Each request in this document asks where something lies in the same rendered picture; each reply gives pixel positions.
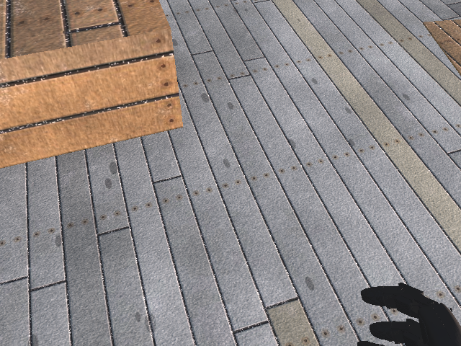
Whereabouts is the robot right hand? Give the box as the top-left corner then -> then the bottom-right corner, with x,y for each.
357,283 -> 461,346

